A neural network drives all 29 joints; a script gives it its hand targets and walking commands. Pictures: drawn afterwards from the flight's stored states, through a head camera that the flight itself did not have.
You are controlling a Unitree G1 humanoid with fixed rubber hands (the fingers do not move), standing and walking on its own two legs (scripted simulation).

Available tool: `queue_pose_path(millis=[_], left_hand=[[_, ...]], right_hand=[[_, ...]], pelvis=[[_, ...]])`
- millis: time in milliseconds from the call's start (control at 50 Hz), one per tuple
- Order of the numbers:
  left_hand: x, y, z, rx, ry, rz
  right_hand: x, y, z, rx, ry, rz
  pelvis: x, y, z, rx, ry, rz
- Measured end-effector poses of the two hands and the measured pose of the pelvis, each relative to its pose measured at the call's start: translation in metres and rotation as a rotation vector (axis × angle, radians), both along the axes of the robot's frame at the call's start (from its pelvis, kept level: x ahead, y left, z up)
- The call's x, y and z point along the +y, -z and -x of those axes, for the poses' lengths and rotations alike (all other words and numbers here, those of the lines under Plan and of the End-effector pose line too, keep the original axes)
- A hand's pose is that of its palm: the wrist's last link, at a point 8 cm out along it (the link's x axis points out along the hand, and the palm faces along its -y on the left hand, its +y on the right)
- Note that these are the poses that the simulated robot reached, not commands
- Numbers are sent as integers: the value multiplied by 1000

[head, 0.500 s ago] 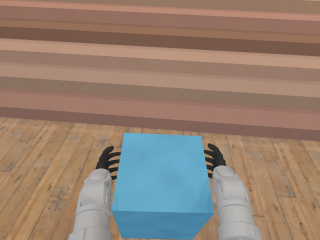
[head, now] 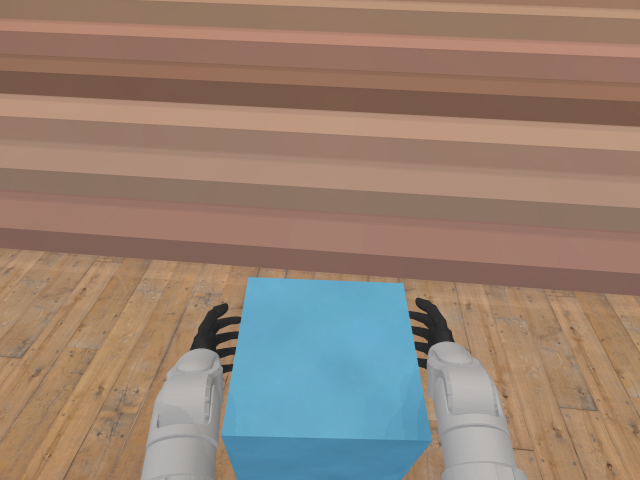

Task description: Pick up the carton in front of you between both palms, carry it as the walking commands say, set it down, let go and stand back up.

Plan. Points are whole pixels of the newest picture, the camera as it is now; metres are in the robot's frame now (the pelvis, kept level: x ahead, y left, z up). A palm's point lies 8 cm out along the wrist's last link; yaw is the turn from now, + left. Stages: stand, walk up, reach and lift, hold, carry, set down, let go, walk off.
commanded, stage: hold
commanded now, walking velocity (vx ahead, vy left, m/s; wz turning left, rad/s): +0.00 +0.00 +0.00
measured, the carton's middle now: (320, 392) +0.28 +0.00 -0.04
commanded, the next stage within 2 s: carry in 0.58 s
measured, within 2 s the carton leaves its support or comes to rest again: neither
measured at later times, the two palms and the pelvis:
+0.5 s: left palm (202, 363) +0.27 +0.15 +0.05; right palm (445, 356) +0.28 -0.15 +0.05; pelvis -0.02 +0.00 +0.00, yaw +0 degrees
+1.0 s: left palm (216, 282) +0.37 +0.14 +0.09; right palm (436, 273) +0.38 -0.16 +0.09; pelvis +0.09 -0.01 +0.00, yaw +0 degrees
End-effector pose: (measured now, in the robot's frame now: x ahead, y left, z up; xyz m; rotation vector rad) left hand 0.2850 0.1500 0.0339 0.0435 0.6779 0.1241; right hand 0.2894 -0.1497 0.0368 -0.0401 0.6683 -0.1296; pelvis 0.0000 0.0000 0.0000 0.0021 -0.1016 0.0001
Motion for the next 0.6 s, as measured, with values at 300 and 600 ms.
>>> queue_pose_path(millis=[300,600], left_hand=[[-2,-14,13,-7,2,3],[-1,-15,9,-20,-7,14]], right_hand=[[-2,-14,14,-7,7,-4],[-1,-15,10,-21,16,-18]], pelvis=[[0,0,10,-43,1,0],[1,3,15,-11,3,0]])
